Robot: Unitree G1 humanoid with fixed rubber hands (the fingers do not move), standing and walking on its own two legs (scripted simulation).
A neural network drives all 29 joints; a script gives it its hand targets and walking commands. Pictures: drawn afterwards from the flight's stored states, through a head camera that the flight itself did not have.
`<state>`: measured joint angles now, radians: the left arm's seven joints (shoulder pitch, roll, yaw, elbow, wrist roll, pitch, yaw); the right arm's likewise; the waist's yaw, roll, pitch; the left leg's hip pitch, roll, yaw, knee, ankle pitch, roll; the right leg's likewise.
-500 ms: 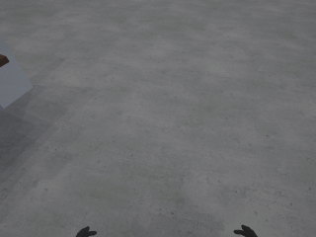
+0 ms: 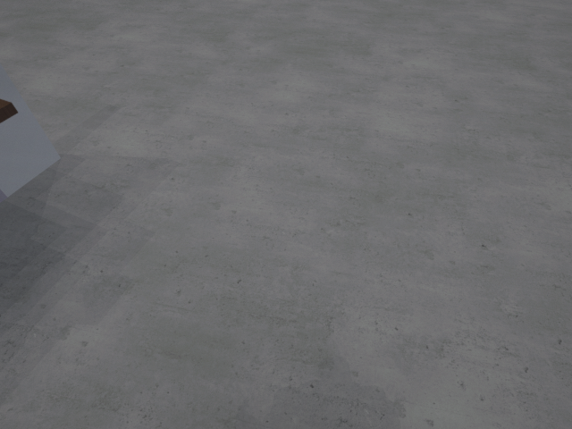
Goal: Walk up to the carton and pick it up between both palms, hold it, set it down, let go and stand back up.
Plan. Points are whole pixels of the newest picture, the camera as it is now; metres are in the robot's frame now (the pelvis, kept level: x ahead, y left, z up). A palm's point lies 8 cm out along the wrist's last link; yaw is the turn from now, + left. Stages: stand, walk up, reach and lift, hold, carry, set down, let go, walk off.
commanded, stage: stand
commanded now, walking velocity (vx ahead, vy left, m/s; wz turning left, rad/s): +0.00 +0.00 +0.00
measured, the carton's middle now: out of the picture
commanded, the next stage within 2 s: none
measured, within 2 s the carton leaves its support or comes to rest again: neither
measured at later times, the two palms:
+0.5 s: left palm out of the picture +0.02 +0.23 -0.13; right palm out of the picture +0.02 -0.23 -0.13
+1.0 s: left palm out of the picture -0.02 +0.21 -0.14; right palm out of the picture -0.02 -0.21 -0.14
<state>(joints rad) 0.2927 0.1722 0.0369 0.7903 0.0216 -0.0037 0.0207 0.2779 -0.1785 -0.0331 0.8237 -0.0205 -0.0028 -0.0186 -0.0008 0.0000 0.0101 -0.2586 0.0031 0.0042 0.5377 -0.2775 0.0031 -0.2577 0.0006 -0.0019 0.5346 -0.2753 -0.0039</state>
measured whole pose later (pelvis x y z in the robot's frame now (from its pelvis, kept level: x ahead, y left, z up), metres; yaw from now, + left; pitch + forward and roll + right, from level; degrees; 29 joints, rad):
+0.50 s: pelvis +0.00 +0.00 +0.01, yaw +0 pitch -1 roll +0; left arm 0.31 0.16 0.04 0.97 0.01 -0.01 0.03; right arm 0.30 -0.17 -0.04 0.99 -0.01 0.00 -0.03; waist 0.00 0.00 0.03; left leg -0.20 0.00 0.00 0.46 -0.24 0.00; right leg -0.20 0.00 0.00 0.46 -0.24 0.00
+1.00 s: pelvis +0.00 +0.00 +0.01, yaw +0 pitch -2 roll +0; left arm 0.32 0.13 0.02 1.10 0.01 -0.01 0.04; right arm 0.32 -0.13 -0.02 1.11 -0.01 -0.01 -0.04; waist 0.00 0.00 0.03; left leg -0.18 0.00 0.00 0.43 -0.22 0.00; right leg -0.18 0.00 0.00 0.43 -0.22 0.00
